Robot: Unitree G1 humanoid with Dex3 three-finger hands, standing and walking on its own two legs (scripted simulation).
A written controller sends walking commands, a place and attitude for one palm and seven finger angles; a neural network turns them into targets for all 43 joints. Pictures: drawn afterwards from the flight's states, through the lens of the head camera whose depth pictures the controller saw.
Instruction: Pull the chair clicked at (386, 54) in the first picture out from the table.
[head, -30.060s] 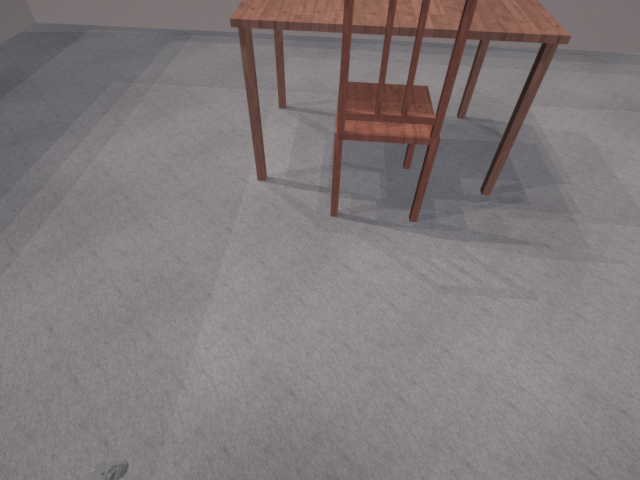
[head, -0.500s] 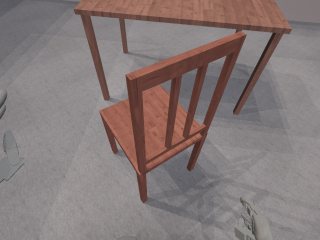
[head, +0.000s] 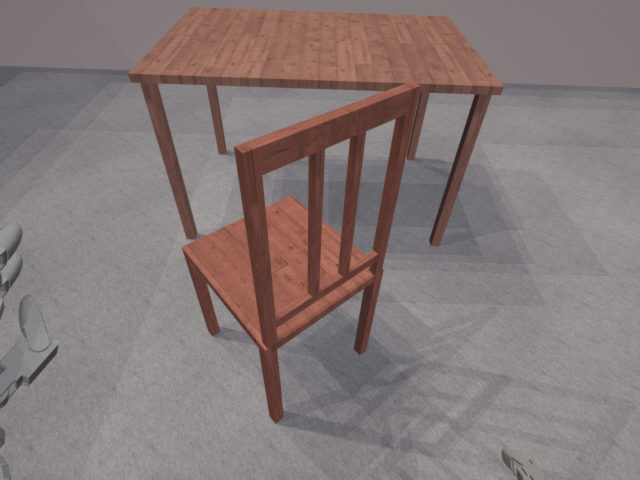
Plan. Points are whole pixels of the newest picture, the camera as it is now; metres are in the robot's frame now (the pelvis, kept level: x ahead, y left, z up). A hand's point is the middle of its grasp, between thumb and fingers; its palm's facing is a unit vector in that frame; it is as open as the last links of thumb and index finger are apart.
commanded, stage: stop stepping back and stand still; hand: left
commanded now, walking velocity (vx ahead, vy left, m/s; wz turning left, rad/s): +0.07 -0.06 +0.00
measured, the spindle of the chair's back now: (314, 232) +0.59 +0.03 -0.05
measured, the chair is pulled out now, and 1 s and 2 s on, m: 0.50 0.50 0.50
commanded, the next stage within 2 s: let the arm hang, fingers relaxed in 0.36 s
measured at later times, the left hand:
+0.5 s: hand (51, 357) +0.20 +0.27 +0.13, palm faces +0.38 -0.79 -0.48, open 7.4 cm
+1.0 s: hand out of the picture -0.07 +0.20 -0.16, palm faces +0.05 -0.97 -0.24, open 7.2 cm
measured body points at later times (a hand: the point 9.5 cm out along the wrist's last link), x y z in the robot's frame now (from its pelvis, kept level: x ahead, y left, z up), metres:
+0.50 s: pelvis -0.01 +0.01 +0.00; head -0.02 +0.00 +0.45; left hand +0.18 +0.31 +0.16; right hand +0.16 -0.23 -0.08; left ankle +0.01 +0.12 -0.73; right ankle +0.01 -0.12 -0.73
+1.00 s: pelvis +0.00 +0.00 +0.01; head +0.02 +0.00 +0.46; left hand -0.07 +0.25 -0.14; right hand -0.02 -0.23 -0.15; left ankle +0.01 +0.12 -0.73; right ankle +0.01 -0.12 -0.73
